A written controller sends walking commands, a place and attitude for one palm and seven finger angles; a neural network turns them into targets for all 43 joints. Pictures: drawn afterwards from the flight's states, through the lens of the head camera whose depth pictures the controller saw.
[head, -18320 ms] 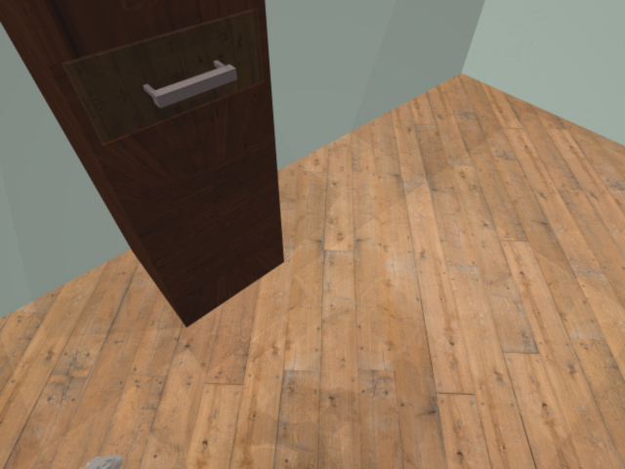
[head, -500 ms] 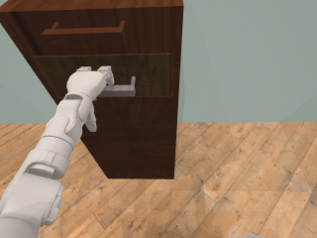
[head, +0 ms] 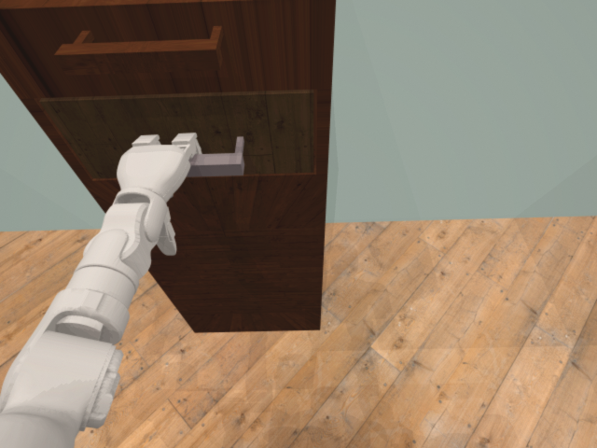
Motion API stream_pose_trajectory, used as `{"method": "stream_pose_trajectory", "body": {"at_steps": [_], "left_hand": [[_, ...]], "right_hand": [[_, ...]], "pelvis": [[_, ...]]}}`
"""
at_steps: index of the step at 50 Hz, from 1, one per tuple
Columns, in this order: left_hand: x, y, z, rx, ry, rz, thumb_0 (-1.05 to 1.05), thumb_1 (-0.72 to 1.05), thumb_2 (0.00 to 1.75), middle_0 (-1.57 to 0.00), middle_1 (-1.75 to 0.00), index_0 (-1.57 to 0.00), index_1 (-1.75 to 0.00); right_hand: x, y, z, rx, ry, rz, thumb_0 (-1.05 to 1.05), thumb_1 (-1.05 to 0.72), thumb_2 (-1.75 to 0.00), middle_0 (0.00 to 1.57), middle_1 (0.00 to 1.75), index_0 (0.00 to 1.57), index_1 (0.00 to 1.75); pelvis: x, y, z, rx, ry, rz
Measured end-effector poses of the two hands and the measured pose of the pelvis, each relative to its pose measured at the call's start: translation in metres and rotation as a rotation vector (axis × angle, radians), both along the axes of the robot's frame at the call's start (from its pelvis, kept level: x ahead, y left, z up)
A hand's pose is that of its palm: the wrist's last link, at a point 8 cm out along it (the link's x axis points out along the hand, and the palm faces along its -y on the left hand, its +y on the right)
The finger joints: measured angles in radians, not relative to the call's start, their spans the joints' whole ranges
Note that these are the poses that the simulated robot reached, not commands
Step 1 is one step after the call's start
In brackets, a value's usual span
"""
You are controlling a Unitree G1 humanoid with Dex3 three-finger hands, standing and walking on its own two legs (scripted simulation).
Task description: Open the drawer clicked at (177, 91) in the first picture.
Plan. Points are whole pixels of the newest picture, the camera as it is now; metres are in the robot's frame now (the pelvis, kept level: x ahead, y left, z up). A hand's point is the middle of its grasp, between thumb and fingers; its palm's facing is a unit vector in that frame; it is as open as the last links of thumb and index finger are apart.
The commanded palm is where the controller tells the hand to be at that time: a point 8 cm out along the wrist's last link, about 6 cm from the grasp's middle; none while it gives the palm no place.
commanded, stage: lower the fingers behind the handle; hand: left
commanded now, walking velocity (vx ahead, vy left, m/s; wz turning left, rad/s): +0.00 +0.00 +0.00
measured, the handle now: (187, 155) +0.51 +0.18 +0.09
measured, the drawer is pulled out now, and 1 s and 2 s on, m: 0.00 0.00 0.05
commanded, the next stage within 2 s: close the thumb around the handle in 0.44 s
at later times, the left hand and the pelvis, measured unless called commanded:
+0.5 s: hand (169, 195) +0.45 +0.20 +0.07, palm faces -0.01 -0.03 -1.00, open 13.9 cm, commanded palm +0.43 +0.20 +0.13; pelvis +0.00 +0.00 +0.00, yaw +0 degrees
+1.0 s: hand (170, 193) +0.45 +0.20 +0.07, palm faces -0.02 -0.03 -1.00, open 8.4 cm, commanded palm +0.43 +0.20 +0.13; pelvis +0.00 +0.00 +0.00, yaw +0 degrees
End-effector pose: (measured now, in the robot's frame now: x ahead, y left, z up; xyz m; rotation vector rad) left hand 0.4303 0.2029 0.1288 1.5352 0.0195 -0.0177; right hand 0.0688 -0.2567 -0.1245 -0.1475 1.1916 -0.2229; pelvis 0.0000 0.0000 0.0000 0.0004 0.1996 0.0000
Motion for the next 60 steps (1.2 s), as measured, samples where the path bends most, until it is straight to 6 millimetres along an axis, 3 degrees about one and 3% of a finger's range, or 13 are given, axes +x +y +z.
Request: {"method": "stream_pose_trajectory", "body": {"at_steps": [33,41,56,60], "left_hand": [[-0.001,0.000,-0.001,0.009,-0.012,0.004,0.00,-0.44,0.32,-0.31,-1.21,-0.32,-1.20],[-0.001,-0.002,0.000,0.007,-0.010,0.008,0.00,-0.14,0.45,-0.32,-1.24,-0.33,-1.23],[0.003,-0.002,0.000,0.016,-0.006,0.012,0.00,0.63,0.78,-0.37,-1.32,-0.37,-1.30],[0.003,-0.003,-0.001,0.021,-0.005,0.014,0.00,0.68,0.80,-0.35,-1.33,-0.37,-1.31]], "right_hand": [[0.002,0.002,0.000,-0.006,-0.009,0.008,0.00,-0.90,-0.89,0.20,0.30,0.20,0.30],[0.002,0.004,-0.001,0.003,-0.007,0.004,0.00,-0.90,-0.89,0.20,0.30,0.20,0.30],[0.007,0.001,0.000,-0.003,-0.006,0.012,0.00,-0.90,-0.89,0.20,0.30,0.20,0.30],[0.007,0.000,-0.001,-0.004,-0.002,0.012,0.00,-0.90,-0.89,0.20,0.30,0.20,0.30]], "pelvis": [[-0.002,0.004,-0.001,-0.003,0.004,0.004],[0.000,0.004,-0.001,-0.003,0.002,0.002],[0.002,0.003,-0.001,-0.003,0.006,0.006],[0.002,0.002,-0.001,-0.003,0.005,0.008]]}}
